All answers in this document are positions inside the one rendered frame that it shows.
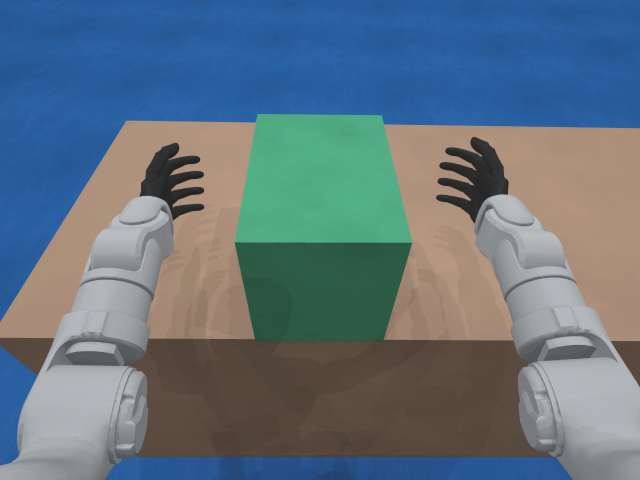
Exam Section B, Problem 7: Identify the right robot upper arm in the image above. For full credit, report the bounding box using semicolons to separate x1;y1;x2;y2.
518;357;640;480

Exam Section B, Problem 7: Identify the left robot upper arm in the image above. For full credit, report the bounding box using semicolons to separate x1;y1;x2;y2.
0;365;148;480

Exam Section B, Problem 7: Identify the carton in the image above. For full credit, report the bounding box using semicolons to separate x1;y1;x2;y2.
235;114;412;341

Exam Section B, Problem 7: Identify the robot right forearm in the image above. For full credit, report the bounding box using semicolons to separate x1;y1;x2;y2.
474;194;640;396

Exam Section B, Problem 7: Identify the left robot hand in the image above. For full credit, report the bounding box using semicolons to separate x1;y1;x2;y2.
139;143;204;220

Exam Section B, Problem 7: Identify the robot left forearm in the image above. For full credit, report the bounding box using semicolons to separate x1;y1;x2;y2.
17;196;175;454

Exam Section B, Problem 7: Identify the right robot hand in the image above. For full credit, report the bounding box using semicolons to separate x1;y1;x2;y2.
436;137;509;223

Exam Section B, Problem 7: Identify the pedestal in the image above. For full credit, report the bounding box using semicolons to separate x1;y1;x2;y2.
0;121;640;457

